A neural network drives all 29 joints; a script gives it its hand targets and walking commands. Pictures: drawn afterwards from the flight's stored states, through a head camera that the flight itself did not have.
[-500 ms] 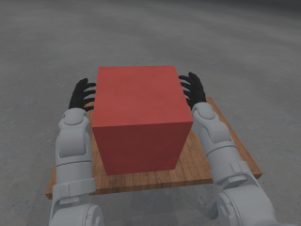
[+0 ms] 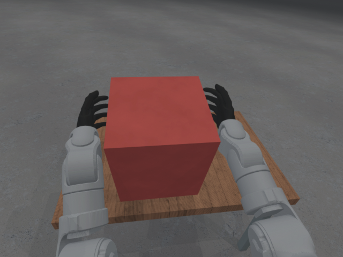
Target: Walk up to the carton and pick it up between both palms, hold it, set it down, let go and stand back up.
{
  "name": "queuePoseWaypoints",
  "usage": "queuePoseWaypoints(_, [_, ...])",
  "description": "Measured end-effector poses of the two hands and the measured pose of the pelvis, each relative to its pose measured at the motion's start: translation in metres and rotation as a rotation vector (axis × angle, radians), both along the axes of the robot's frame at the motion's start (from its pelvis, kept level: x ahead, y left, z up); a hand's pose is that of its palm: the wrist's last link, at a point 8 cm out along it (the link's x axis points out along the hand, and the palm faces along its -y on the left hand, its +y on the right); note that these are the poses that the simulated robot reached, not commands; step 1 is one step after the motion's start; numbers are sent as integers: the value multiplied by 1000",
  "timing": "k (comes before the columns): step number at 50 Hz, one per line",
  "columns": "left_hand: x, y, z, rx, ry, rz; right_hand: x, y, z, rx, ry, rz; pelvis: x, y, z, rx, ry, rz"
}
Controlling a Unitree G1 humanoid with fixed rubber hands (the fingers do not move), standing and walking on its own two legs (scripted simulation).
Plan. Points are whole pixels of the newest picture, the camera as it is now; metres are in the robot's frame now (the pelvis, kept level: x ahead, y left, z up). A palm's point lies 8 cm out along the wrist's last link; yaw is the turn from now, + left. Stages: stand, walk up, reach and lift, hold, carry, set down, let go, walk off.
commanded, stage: hold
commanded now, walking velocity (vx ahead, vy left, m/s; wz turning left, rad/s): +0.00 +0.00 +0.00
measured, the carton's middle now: (158, 141) +0.38 +0.01 +0.12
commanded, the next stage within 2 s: none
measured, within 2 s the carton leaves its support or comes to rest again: neither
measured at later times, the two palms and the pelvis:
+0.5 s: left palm (87, 125) +0.36 +0.16 +0.19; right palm (220, 116) +0.37 -0.14 +0.20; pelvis +0.00 +0.00 +0.00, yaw +0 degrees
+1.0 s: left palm (90, 129) +0.35 +0.16 +0.19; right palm (223, 121) +0.36 -0.14 +0.19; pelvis +0.00 -0.01 +0.00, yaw -1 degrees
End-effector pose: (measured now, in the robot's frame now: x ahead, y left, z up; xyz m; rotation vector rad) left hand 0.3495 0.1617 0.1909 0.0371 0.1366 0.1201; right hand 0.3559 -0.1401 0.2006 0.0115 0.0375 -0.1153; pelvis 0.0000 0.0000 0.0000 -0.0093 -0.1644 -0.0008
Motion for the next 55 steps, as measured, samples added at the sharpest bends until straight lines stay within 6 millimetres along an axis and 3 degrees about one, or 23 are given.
queuePoseWaypoints(12, [-1, -8, -3, 9, 17, -5, -3, -9, -6, 13, 16, -7, -6, -3, 0, 0, 5, -7])
queuePoseWaypoints(17, [4, -4, -5, 6, 62, 13, 7, -5, -11, 4, 60, 6, -5, -4, 1, 6, 19, -19])
queuePoseWaypoints(25, [8, 3, -2, 5, 23, 14, 14, 4, -2, -4, 23, 17, 4, -4, 1, 4, 4, -5])
queuePoseWaypoints(40, [0, 0, -12, 21, 28, 9, 6, 1, -17, 21, 25, 13, 9, -2, 0, 1, -3, -5])
queuePoseWaypoints(55, [1, -3, -4, 5, 28, 10, 7, -3, -10, 3, 27, 10, 4, -7, 1, 4, -5, -9])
